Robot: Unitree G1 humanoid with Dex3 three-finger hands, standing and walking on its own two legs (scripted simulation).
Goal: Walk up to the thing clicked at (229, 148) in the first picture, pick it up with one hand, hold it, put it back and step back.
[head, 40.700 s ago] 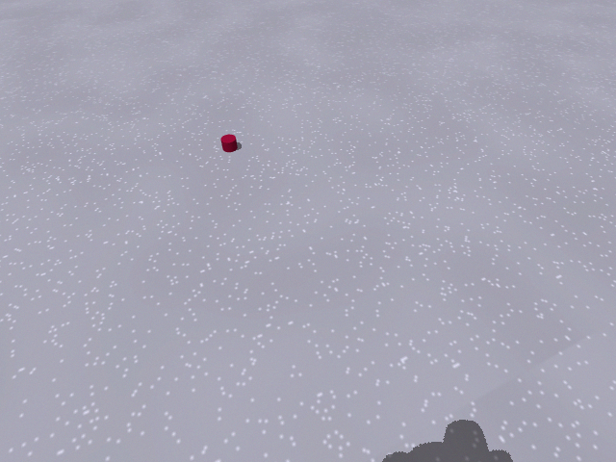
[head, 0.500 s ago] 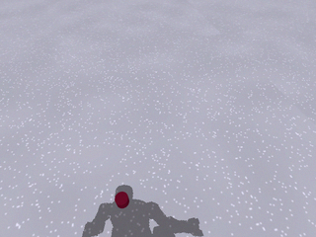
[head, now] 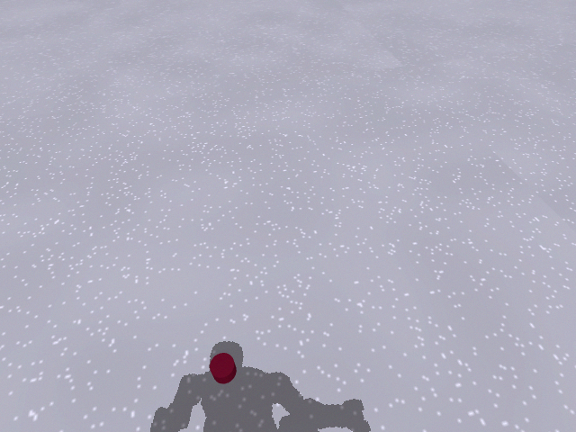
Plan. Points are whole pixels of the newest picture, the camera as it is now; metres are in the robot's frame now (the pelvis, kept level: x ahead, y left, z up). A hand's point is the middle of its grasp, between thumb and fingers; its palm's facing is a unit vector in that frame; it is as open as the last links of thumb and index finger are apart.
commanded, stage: stand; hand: left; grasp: from above
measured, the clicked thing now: (223, 368) +0.47 +0.24 -0.75
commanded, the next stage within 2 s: rise first in 0.04 s
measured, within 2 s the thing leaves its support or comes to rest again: neither
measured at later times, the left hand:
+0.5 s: hand out of the picture +0.14 +0.25 -0.18, palm faces -0.06 -0.93 -0.37, open 11.2 cm
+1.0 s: hand out of the picture +0.11 +0.26 -0.23, palm faces -0.15 -0.88 -0.45, open 13.9 cm
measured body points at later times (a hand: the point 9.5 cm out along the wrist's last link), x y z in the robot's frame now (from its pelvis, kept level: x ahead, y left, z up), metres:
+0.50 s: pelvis -0.02 -0.01 -0.03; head +0.05 +0.01 +0.41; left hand +0.14 +0.30 -0.16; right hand +0.08 -0.27 -0.15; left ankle +0.00 +0.11 -0.75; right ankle -0.03 -0.14 -0.75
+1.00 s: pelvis -0.02 -0.01 -0.10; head +0.08 +0.01 +0.34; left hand +0.12 +0.31 -0.20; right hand +0.16 -0.26 -0.18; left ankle +0.00 +0.11 -0.75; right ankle -0.03 -0.14 -0.75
